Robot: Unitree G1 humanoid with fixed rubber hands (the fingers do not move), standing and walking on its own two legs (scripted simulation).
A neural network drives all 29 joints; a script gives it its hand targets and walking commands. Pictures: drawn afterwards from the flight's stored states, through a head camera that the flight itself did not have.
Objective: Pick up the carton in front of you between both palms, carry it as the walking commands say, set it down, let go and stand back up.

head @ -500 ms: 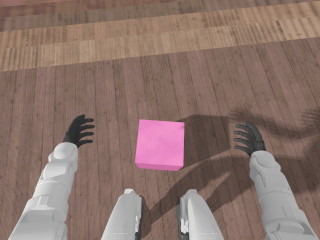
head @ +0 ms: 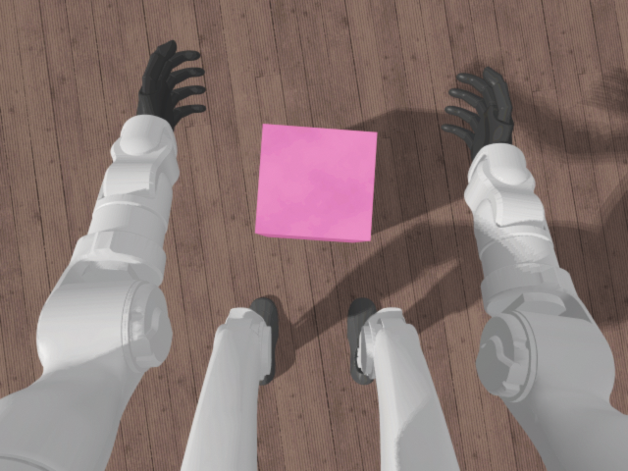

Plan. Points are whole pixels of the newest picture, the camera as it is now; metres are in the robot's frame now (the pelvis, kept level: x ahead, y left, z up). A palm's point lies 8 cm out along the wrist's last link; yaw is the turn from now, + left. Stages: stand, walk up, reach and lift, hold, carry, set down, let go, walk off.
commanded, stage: reach and lift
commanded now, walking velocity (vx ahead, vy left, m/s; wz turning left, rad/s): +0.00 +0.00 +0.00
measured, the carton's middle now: (314, 192) +0.47 +0.00 -0.49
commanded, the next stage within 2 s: none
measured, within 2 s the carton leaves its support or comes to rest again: leaves its support in 1.58 s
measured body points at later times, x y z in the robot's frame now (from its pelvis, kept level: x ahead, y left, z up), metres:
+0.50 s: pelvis -0.03 +0.00 -0.20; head +0.31 +0.00 +0.10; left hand +0.49 +0.19 -0.36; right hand +0.47 -0.20 -0.36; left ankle +0.08 +0.12 -0.58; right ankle +0.08 -0.13 -0.58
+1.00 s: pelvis -0.03 +0.00 -0.24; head +0.33 +0.00 +0.02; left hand +0.50 +0.17 -0.43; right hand +0.49 -0.19 -0.43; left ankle +0.08 +0.12 -0.58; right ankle +0.08 -0.13 -0.58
